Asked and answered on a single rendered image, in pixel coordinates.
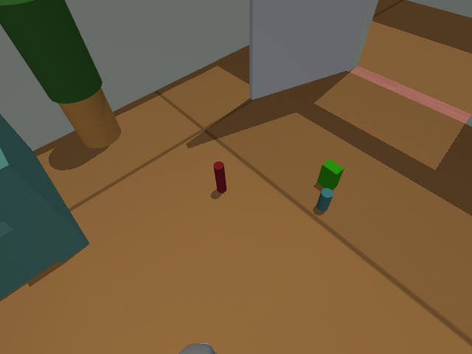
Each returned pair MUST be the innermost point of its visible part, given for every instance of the sofa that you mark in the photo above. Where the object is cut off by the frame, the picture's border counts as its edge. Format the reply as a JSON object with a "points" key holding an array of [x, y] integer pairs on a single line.
{"points": [[36, 227]]}

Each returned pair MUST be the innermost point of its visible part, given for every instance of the potted plant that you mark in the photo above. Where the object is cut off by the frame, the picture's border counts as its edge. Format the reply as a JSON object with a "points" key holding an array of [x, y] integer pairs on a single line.
{"points": [[46, 36]]}

